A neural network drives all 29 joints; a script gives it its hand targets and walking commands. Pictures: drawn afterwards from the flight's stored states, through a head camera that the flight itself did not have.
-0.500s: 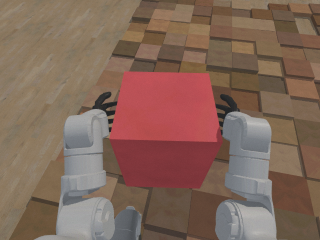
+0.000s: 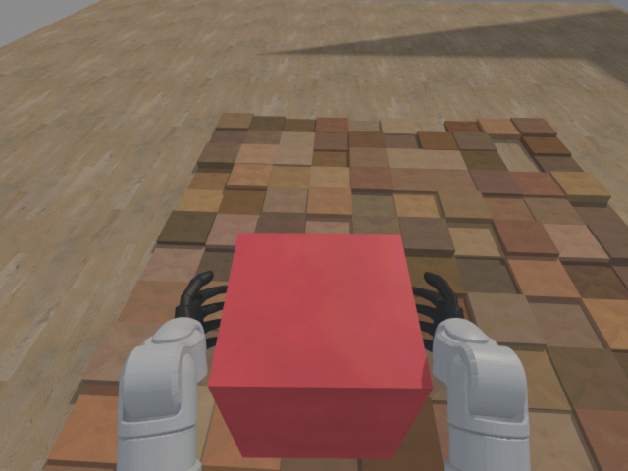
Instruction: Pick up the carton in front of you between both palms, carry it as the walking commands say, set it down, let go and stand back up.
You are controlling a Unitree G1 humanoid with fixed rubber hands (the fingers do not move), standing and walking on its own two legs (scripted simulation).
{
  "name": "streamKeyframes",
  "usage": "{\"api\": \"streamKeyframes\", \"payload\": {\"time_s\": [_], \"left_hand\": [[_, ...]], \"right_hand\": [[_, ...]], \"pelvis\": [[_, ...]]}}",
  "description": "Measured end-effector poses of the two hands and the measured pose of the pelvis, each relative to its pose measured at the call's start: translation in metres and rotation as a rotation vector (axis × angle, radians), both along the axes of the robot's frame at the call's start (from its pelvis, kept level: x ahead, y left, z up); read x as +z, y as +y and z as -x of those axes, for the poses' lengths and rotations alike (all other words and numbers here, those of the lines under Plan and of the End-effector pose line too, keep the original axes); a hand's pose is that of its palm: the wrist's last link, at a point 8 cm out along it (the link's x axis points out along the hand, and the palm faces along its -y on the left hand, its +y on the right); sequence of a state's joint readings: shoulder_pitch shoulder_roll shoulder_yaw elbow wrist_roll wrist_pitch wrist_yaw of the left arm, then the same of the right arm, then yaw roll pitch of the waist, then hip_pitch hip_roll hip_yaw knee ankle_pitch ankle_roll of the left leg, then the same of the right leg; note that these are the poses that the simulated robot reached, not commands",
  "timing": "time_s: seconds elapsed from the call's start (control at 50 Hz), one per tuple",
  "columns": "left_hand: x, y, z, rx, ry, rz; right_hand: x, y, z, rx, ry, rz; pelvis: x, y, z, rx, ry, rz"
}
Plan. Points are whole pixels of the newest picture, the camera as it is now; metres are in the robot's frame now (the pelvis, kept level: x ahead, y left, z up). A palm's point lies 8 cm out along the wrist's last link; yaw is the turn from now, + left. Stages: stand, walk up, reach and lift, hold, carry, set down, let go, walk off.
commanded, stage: carry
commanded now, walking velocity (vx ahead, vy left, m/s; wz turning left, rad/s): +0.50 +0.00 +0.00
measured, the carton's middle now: (318, 350) +0.28 +0.00 +0.02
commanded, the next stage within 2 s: none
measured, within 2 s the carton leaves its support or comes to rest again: neither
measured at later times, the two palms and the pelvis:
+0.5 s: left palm (204, 149) +0.65 +0.21 +0.12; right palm (360, 144) +0.67 -0.09 +0.12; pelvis +0.30 +0.03 -0.02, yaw +3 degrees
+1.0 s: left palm (230, 109) +0.94 +0.21 +0.07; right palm (346, 105) +0.96 -0.09 +0.07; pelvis +0.66 +0.04 -0.03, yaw +3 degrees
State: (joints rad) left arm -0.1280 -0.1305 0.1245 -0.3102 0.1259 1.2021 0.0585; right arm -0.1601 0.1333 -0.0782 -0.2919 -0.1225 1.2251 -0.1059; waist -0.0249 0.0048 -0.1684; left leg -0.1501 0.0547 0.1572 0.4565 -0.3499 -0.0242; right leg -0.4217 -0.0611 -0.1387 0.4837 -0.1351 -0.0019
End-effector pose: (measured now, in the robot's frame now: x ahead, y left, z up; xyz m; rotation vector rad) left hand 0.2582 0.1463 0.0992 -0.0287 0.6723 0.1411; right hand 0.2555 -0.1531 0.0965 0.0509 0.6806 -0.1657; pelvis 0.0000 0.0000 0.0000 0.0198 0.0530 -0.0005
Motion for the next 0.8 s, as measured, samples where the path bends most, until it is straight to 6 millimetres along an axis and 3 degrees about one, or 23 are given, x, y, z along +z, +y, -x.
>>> {"api": "streamKeyframes", "payload": {"time_s": [0.1,0.22,0.36,0.48,0.54,0.66,0.74,0.8], "left_hand": [[0.001,-0.003,-0.055,0.048,0.013,-0.013],[0.014,0.014,-0.126,0.110,0.030,-0.038],[0.030,0.040,-0.252,0.080,0.006,-0.066],[0.020,0.060,-0.375,0.033,0.018,-0.046],[0.010,0.057,-0.428,-0.003,0.068,-0.031],[-0.005,0.032,-0.516,-0.061,0.121,0.009],[-0.017,0.021,-0.565,-0.057,0.106,0.042],[-0.026,0.018,-0.599,-0.037,0.047,0.068]], "right_hand": [[0.001,-0.003,-0.072,0.055,0.013,0.002],[0.012,0.016,-0.167,0.157,0.025,0.021],[0.028,0.042,-0.290,0.185,-0.004,0.068],[0.023,0.060,-0.399,0.147,0.012,0.095],[0.010,0.056,-0.435,0.102,0.067,0.098],[-0.009,0.033,-0.490,-0.037,0.121,0.035],[-0.018,0.022,-0.534,-0.111,0.102,-0.011],[-0.024,0.019,-0.576,-0.124,0.041,-0.042]], "pelvis": [[-0.002,-0.015,-0.061,0.046,0.019,0.030],[0.007,-0.017,-0.114,0.057,0.044,0.014],[0.000,-0.003,-0.195,0.046,0.039,0.033],[-0.023,0.023,-0.285,0.054,0.021,-0.010],[-0.021,0.033,-0.318,0.042,0.037,-0.011],[-0.009,0.050,-0.393,0.028,0.060,0.010],[-0.007,0.051,-0.461,0.010,0.063,0.016],[-0.019,0.045,-0.520,0.007,0.048,0.016]]}}
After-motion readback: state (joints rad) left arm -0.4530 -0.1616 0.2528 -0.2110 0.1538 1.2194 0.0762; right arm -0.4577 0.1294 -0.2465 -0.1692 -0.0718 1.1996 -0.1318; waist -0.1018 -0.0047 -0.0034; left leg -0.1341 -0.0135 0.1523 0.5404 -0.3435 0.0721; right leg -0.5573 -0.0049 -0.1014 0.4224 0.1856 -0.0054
